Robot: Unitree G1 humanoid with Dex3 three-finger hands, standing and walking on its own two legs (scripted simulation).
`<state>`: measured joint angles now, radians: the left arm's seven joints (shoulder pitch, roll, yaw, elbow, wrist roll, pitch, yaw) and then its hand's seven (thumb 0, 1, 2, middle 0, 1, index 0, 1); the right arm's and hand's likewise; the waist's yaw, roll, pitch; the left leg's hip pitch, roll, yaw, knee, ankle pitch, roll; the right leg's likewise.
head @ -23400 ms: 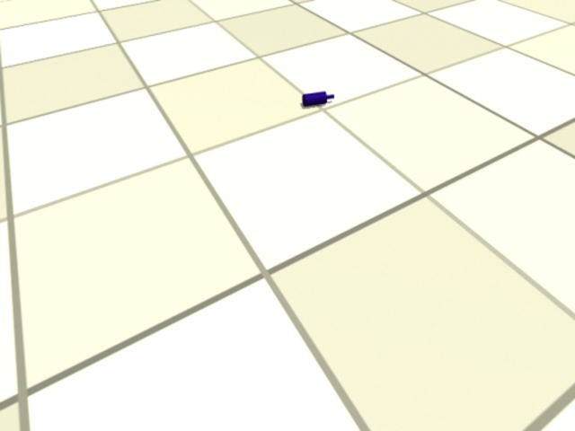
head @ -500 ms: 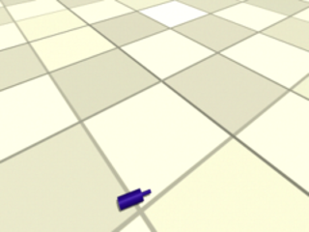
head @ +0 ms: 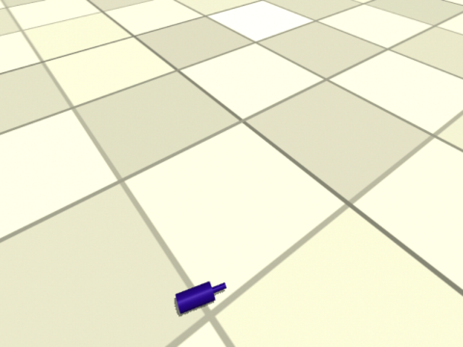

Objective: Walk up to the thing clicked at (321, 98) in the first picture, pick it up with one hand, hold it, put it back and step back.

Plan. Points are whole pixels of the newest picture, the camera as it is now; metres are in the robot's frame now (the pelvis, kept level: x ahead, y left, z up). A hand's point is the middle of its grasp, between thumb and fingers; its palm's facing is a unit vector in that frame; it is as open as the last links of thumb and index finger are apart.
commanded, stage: stand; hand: left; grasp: from above
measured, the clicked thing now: (202, 294) +0.45 +0.16 -0.74
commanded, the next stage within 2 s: rise first in 0.36 s
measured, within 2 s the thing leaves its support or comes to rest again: neither
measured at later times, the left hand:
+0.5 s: hand out of the picture +0.07 +0.26 -0.16, palm faces -0.01 -0.94 -0.34, open 7.4 cm
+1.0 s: hand out of the picture +0.14 +0.26 -0.20, palm faces -0.08 -0.90 -0.43, open 13.5 cm
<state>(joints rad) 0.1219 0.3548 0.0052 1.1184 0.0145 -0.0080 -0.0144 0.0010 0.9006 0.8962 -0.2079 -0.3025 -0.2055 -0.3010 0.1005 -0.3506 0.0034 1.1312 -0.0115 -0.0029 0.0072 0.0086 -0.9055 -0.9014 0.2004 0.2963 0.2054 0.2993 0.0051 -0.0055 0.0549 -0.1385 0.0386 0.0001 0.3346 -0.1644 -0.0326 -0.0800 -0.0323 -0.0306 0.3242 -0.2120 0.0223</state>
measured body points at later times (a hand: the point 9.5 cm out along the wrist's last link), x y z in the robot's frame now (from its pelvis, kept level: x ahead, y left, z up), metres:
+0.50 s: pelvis +0.00 +0.00 +0.00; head +0.01 +0.01 +0.45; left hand +0.07 +0.31 -0.13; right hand +0.08 -0.30 -0.13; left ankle +0.01 +0.14 -0.75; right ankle -0.02 -0.13 -0.75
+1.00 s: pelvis -0.01 +0.01 -0.05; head +0.07 +0.02 +0.39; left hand +0.15 +0.31 -0.17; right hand +0.11 -0.26 -0.16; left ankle +0.01 +0.14 -0.75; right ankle -0.02 -0.13 -0.75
